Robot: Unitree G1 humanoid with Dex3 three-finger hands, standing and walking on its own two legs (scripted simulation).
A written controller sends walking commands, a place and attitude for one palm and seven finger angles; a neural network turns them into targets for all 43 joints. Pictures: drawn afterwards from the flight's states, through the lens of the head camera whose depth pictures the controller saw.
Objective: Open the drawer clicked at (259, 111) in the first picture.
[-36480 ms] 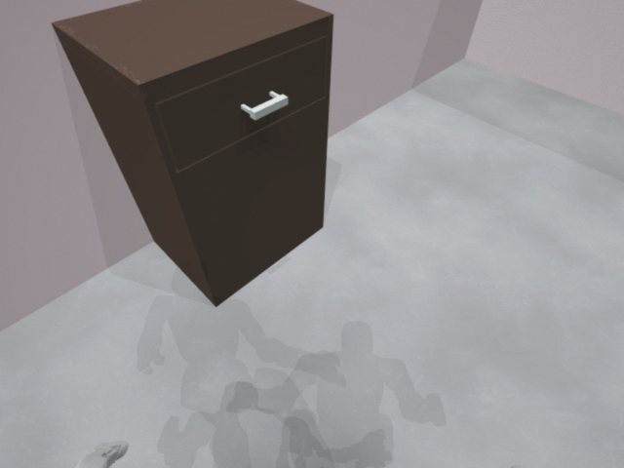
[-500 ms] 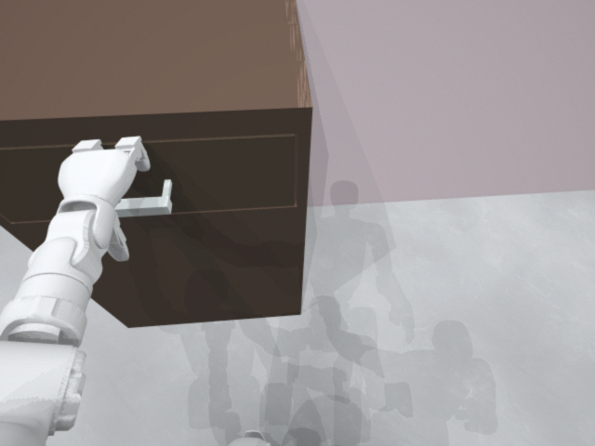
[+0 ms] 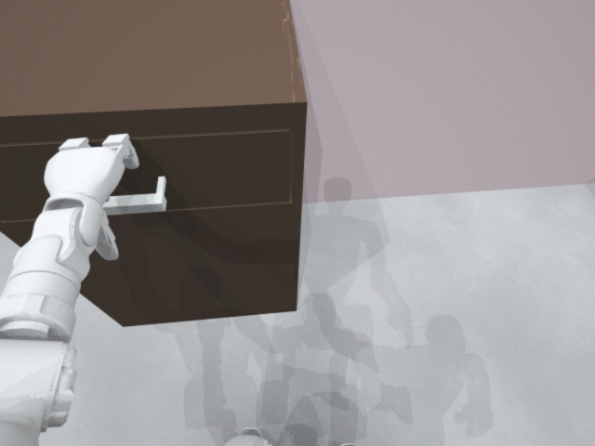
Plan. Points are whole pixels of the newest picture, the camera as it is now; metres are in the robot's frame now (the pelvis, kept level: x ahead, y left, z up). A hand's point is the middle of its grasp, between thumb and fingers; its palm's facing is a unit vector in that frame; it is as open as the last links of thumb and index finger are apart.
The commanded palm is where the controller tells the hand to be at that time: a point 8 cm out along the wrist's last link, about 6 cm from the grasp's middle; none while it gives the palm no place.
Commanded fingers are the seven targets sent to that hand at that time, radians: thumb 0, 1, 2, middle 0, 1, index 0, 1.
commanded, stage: re-aim the fingers above the handle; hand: left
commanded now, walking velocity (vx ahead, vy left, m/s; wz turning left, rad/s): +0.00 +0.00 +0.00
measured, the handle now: (130, 194) +0.50 +0.27 -0.01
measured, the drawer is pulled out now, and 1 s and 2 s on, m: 0.00 0.00 0.00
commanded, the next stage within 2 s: lower the fingers behind the handle in 1.28 s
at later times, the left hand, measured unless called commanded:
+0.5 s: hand (133, 195) +0.46 +0.24 +0.04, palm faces -0.02 -0.06 -1.00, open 13.7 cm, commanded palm +0.44 +0.25 +0.11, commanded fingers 0.00 -0.50 0.30 -0.30 -1.20 -0.30 -1.20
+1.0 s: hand (125, 204) +0.44 +0.25 +0.03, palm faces -0.11 -0.06 -0.99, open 13.8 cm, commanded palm +0.44 +0.26 +0.10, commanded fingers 0.00 -0.50 0.30 -0.30 -1.20 -0.30 -1.20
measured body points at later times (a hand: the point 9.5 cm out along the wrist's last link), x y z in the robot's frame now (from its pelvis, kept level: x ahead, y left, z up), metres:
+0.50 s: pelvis +0.00 +0.01 +0.00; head +0.07 +0.02 +0.44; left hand +0.45 +0.24 +0.10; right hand +0.04 -0.25 -0.13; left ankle +0.02 +0.09 -0.70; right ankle -0.03 -0.11 -0.70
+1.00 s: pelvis +0.00 +0.00 +0.00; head +0.08 +0.01 +0.44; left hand +0.44 +0.25 +0.09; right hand +0.02 -0.29 -0.12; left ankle +0.02 +0.09 -0.70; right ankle -0.03 -0.11 -0.70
